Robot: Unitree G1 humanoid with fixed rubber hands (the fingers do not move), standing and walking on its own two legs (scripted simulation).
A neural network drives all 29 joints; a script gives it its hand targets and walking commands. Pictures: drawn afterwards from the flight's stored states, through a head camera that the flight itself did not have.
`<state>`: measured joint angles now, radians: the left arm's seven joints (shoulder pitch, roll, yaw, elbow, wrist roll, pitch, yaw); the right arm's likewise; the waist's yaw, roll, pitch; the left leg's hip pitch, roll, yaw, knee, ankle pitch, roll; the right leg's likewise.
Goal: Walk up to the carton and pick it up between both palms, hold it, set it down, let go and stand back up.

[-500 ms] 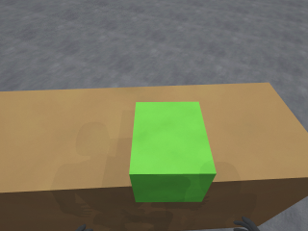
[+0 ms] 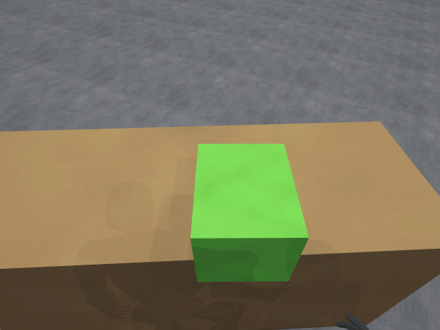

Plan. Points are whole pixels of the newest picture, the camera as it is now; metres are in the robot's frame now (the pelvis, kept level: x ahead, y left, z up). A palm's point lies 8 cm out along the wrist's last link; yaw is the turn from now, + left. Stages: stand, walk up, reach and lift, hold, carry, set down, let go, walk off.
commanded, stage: stand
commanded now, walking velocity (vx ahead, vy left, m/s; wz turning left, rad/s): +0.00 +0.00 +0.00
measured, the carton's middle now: (242, 210) +0.38 -0.02 -0.01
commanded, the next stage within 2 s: none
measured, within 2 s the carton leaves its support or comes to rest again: neither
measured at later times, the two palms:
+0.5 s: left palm out of the picture +0.05 +0.25 -0.14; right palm out of the picture +0.09 -0.24 -0.10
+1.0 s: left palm out of the picture +0.05 +0.26 -0.14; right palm out of the picture +0.09 -0.24 -0.11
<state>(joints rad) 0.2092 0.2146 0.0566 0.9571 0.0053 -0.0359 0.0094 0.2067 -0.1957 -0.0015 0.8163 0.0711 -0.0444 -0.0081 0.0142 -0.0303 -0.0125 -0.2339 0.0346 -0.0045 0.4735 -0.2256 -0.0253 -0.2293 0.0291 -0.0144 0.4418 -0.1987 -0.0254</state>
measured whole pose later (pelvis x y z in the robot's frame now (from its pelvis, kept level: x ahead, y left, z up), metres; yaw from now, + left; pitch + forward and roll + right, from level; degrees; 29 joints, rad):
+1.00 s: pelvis -0.01 +0.00 +0.00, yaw +0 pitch -1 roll -1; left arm 0.21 0.24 0.06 1.05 0.01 -0.04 0.00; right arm 0.21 -0.20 0.00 0.89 0.07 -0.04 -0.01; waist 0.01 -0.03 -0.01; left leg -0.23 0.03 0.00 0.47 -0.22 -0.02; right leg -0.22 0.03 -0.01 0.43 -0.18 -0.02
